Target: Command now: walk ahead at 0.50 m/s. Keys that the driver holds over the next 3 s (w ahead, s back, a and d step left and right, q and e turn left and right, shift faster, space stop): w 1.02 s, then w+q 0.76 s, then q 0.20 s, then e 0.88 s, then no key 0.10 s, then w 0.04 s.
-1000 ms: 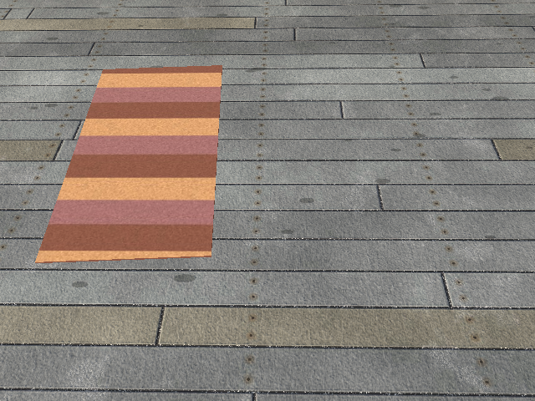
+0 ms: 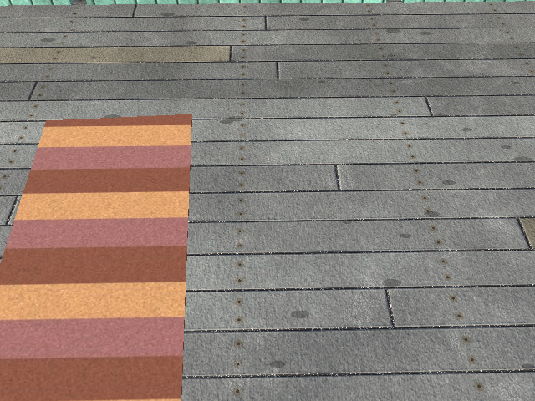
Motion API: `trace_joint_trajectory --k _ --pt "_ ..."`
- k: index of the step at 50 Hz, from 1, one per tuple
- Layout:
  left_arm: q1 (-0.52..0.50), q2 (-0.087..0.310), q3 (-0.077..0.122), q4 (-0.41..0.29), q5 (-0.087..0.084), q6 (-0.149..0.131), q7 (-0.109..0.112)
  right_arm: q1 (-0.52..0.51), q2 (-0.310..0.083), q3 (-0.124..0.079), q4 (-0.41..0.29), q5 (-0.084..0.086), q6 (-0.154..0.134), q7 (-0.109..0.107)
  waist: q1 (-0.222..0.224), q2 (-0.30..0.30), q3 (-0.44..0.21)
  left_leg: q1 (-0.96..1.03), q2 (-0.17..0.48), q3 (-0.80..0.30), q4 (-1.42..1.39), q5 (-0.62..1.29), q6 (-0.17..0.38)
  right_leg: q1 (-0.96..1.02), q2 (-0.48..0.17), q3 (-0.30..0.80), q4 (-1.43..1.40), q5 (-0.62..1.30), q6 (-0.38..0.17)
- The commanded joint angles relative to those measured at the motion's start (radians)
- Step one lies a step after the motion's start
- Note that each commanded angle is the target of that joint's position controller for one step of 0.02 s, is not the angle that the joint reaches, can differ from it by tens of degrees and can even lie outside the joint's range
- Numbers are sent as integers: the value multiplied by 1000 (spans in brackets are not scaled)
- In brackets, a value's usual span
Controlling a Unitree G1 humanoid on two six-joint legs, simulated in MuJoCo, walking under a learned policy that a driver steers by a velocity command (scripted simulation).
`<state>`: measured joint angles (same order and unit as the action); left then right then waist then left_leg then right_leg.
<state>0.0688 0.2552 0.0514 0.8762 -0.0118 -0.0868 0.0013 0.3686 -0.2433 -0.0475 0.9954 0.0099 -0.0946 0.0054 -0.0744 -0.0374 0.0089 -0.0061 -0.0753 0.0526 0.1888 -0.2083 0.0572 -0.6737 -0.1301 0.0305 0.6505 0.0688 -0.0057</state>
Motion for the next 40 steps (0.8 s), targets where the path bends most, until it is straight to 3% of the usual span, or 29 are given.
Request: trace_joint_trajectory --k 1,3,5,6,7,8,9,10,11,12,13,15,17,20,25,30,33,34,35,36,37,38,39,40 --pt "-122 46 0 -85 -8 -15 -17 42 -162 -33 -22 10 0 -8 -5 84 81 -46 284 -120 -59 203 147 36 36 -29 -90 27 -7" --pt "-145 62 2 -107 -9 -21 -29 54 -170 -39 -11 11 12 -12 4 90 80 40 324 -134 -13 246 134 21 43 -21 -126 -43 -31" --pt "-95 93 14 -105 -11 -26 -37 33 -185 -45 -15 11 23 -15 46 113 44 86 339 -134 62 397 113 108 69 -39 -150 -122 -58" --pt "-9 120 29 -83 -10 -28 -36 8 -188 -45 -22 10 29 -16 100 122 -10 82 317 -109 167 564 95 237 103 -69 -167 -136 -79" --pt "162 168 55 -30 -8 -27 -29 1 -164 -36 -30 4 34 -16 174 108 -116 17 261 -69 364 634 68 470 116 -76 -165 -122 -110" --pt "351 249 77 5 5 -23 -20 19 -124 -16 -57 -17 33 -17 225 -17 -275 -197 193 -18 696 353 31 783 -81 152 -141 -115 -179" --pt "393 296 85 30 8 -19 -29 148 15 21 -53 -7 10 -4 147 -286 -388 -588 6 -60 1008 -322 -24 1084 -274 636 -281 -339 -331" --pt "367 189 55 18 2 -22 -32 77 -105 -4 -46 19 -13 -1 182 -163 -335 -699 57 -187 1121 -364 -2 1049 -246 669 -346 -434 -290" --pt "277 149 42 -2 2 -25 -29 -20 -156 -18 -77 39 -28 1 168 -115 -196 -752 106 -167 1126 -271 16 919 -217 514 -360 -369 -245" --pt "195 132 34 -20 7 -26 -29 -68 -151 -19 -85 34 -31 -6 135 -27 -125 -712 160 -139 1083 -174 13 774 -182 398 -384 -240 -227" --pt "151 108 28 -25 14 -27 -32 -92 -142 -25 -87 18 -26 -11 110 -3 -72 -673 190 -131 1026 -119 6 662 -148 314 -413 -148 -221" --pt "141 82 21 -14 22 -31 -36 -58 -103 -27 -80 12 -2 -11 66 -32 -58 -581 221 -133 963 -67 -1 565 -106 225 -466 -86 -216" --pt "169 103 26 5 16 -36 -31 -67 -81 -27 -84 9 16 -14 54 -26 -29 -595 231 -119 903 -35 -17 527 -97 168 -502 -36 -229" --pt "217 130 33 27 15 -30 -12 -176 -84 -30 -123 -3 22 -15 74 -6 12 -694 236 -112 755 99 -45 549 -94 121 -533 3 -230" --pt "288 137 31 56 4 -18 3 -344 -55 -18 -168 1 10 0 123 -16 50 -661 192 -64 474 312 -49 571 -50 28 -549 -26 -189" --pt "365 147 38 101 -3 4 8 -466 -62 -10 -219 11 -2 27 152 -20 87 -694 165 -59 353 254 -22 726 -113 32 -489 4 -185" --pt "337 167 48 102 -6 18 15 -419 -98 -22 -220 13 -11 39 101 -45 48 -586 131 -38 318 150 17 784 -139 31 -398 194 -159" --pt "313 174 49 96 -6 23 16 -340 -123 -35 -200 11 -12 38 52 -59 -4 -459 96 -7 308 136 36 777 -123 12 -307 362 -144" --pt "298 155 42 90 -3 28 16 -178 -166 -60 -147 9 -11 32 -23 -44 -99 -238 72 11 300 159 64 720 -70 -27 -125 440 -117" --pt "308 125 26 67 13 28 16 9 -236 -82 -105 -4 -9 22 -81 50 -244 80 233 -174 333 175 126 508 -9 -68 176 193 -82" --pt "438 -19 -15 63 13 5 3 83 -308 -96 -79 -7 -4 24 -13 317 -378 423 464 -667 220 -15 297 99 187 -50 538 -492 -15" --pt "380 71 3 73 -11 -21 -3 71 -213 -68 -83 3 -3 24 -46 251 -375 417 457 -776 123 -132 281 -22 161 90 671 -647 -28" --pt "281 133 20 40 -36 -38 -6 -22 -171 -55 -100 5 -7 20 -35 209 -219 288 427 -626 107 -104 232 -97 107 79 694 -578 -46" --pt "222 136 21 26 -35 -43 1 -104 -144 -46 -120 -1 -9 19 -5 120 -139 138 391 -503 84 -16 204 -68 51 52 650 -481 -50"
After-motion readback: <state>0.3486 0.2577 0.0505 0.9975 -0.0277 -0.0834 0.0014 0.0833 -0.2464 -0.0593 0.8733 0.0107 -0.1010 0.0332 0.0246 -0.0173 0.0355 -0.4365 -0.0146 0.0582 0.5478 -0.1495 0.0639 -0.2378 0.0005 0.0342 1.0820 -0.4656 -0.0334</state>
